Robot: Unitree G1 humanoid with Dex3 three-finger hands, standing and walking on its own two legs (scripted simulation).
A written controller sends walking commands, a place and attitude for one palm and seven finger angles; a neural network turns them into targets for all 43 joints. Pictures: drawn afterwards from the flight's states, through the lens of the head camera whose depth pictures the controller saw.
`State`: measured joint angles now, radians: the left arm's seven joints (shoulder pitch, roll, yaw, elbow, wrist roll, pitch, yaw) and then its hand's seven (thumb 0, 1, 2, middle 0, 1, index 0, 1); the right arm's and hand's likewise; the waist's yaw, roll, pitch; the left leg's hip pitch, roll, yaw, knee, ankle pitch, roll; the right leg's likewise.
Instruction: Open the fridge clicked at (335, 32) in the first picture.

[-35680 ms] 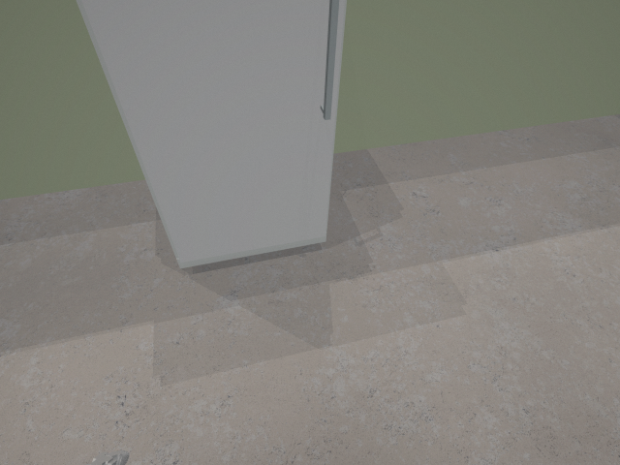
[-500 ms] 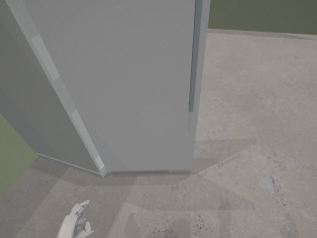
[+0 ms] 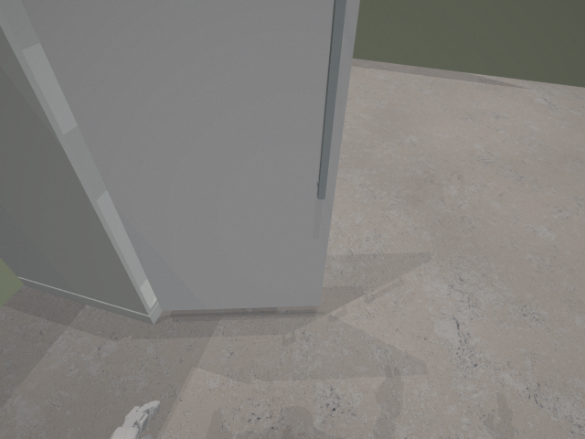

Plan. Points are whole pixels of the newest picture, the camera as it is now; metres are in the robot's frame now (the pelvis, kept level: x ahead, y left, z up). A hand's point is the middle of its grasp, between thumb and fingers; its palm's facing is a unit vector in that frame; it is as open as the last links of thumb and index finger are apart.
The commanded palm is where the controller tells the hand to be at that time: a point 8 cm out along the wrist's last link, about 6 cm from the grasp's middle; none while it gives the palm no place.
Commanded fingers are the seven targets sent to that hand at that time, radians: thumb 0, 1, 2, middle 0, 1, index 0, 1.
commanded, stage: stop stepping back and stand still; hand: right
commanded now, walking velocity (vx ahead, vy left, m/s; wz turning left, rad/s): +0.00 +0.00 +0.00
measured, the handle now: (328, 108) +0.70 -0.04 +0.13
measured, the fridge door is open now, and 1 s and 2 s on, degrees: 71 71 71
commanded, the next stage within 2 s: let the arm hang, fingers relaxed in 0.66 s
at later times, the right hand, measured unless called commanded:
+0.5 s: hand (565, 305) +0.24 -0.27 +0.16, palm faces +0.40 +0.78 -0.48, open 7.4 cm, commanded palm +0.17 -0.31 +0.19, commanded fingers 0.00 -0.90 -0.90 0.20 0.30 0.20 0.30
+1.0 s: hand out of the picture +0.12 -0.23 -0.13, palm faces -0.02 +0.96 -0.29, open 7.4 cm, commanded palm none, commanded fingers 0.00 -0.90 -0.90 0.20 0.30 0.20 0.30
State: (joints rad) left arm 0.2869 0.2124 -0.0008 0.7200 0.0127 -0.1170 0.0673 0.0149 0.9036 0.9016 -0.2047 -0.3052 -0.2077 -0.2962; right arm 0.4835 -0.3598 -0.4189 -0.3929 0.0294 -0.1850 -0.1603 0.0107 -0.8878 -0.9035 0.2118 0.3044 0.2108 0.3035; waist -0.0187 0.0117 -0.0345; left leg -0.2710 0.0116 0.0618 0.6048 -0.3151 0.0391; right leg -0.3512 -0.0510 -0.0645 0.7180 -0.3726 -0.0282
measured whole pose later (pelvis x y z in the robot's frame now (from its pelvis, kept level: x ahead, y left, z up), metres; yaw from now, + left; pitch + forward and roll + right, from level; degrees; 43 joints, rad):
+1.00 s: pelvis +0.00 -0.02 +0.00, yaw -2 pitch +1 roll +0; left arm 0.16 0.29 0.01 0.85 0.03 0.01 -0.01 0.01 0.91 0.90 -0.20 -0.30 -0.20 -0.30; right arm 0.22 -0.25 0.00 0.74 -0.03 0.06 0.00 0.01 -0.91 -0.90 0.20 0.30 0.20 0.30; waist 0.03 -0.02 0.00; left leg -0.31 0.04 0.06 0.61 -0.32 0.00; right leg -0.35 -0.01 -0.04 0.60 -0.26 -0.01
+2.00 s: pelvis +0.02 -0.01 +0.01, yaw -1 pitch +0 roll +0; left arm 0.22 0.17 0.01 1.11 0.03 0.02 0.02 0.00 0.92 0.90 -0.20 -0.30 -0.20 -0.30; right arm 0.20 -0.17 -0.02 1.11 -0.02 0.00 -0.03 0.00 -0.91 -0.90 0.20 0.30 0.20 0.30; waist 0.01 -0.02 0.05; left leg -0.19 0.01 0.05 0.45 -0.26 0.01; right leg -0.23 -0.03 -0.05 0.44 -0.21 0.01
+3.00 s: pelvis +0.03 +0.00 +0.01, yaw -1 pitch +0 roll +0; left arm 0.24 0.15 0.01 1.14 0.02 0.01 0.03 0.00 0.91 0.90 -0.20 -0.30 -0.20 -0.30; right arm 0.22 -0.16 -0.01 1.13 -0.01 0.00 -0.03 0.01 -0.91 -0.90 0.20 0.30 0.20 0.30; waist 0.01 0.00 0.05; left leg -0.14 -0.01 0.05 0.40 -0.26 0.02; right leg -0.19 -0.05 -0.05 0.41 -0.22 0.02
